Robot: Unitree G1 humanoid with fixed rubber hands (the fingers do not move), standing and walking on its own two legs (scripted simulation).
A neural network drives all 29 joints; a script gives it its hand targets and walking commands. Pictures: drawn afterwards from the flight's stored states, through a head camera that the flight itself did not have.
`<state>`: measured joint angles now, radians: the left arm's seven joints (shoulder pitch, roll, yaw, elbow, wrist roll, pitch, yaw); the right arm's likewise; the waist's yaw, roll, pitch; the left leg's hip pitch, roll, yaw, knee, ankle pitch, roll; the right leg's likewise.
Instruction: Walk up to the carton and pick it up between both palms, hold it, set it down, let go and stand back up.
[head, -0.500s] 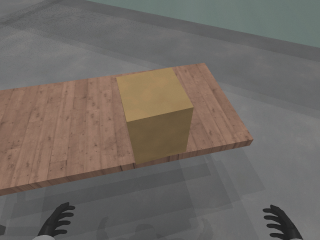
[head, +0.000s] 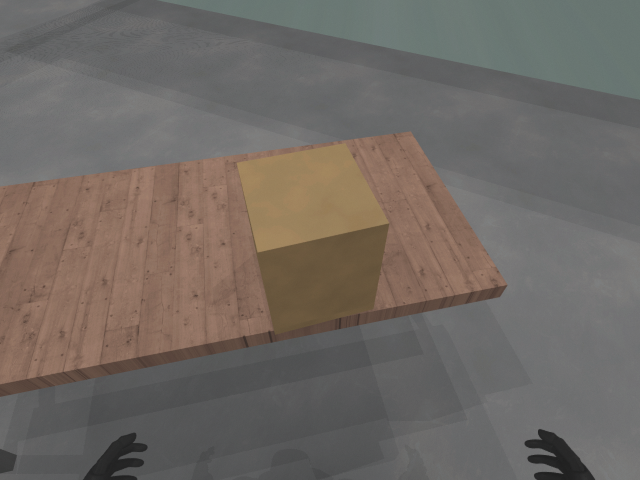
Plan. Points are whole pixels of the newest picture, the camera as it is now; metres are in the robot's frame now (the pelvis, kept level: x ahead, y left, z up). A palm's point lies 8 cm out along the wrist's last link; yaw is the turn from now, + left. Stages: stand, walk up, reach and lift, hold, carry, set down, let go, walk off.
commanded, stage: stand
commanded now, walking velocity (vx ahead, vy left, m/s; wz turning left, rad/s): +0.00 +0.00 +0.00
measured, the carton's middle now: (309, 240) +0.53 +0.05 -0.08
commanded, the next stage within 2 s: walk up in 1.66 s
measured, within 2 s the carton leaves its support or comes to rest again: neither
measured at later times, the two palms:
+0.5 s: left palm out of the picture +0.08 +0.30 -0.09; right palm out of the picture +0.10 -0.31 -0.09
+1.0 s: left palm out of the picture +0.09 +0.31 -0.09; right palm out of the picture +0.09 -0.31 -0.09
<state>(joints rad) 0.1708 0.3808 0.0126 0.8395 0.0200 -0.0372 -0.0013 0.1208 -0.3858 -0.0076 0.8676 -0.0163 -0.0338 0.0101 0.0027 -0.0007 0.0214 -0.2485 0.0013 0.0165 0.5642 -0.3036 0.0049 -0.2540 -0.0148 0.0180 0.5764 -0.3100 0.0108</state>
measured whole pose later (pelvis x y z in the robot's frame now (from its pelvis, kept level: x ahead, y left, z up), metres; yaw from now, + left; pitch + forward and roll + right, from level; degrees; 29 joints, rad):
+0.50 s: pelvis -0.01 +0.00 +0.01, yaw +0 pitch -2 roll +0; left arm 0.13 0.38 0.00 1.03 0.01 -0.03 0.00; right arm 0.09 -0.40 0.00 1.04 -0.01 -0.02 0.01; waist 0.00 0.00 0.03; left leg -0.15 0.00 0.02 0.38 -0.20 0.00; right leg -0.16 -0.01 0.02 0.39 -0.21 0.01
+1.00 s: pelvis +0.00 +0.00 +0.02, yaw +0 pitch -2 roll +0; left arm 0.10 0.39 0.00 1.07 0.02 -0.02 0.00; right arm 0.10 -0.39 0.00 1.06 -0.01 -0.02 0.00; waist -0.01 0.00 0.03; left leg -0.13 0.00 0.02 0.34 -0.18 0.00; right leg -0.14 -0.02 0.02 0.36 -0.19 0.01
